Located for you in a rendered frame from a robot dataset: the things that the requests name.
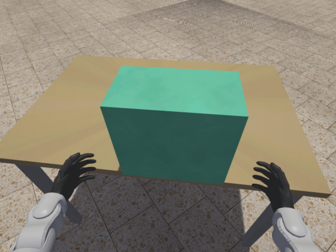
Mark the right robot forearm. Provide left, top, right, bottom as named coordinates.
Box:
left=272, top=207, right=321, bottom=252

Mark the right robot hand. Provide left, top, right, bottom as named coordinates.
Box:
left=252, top=161, right=294, bottom=213

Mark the carton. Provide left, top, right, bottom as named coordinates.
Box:
left=100, top=66, right=249, bottom=184

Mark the left robot forearm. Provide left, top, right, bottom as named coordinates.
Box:
left=10, top=193, right=68, bottom=252

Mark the left robot hand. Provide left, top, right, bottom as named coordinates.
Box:
left=50, top=152, right=96, bottom=201

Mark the table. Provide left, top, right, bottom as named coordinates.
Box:
left=0, top=55, right=332, bottom=247

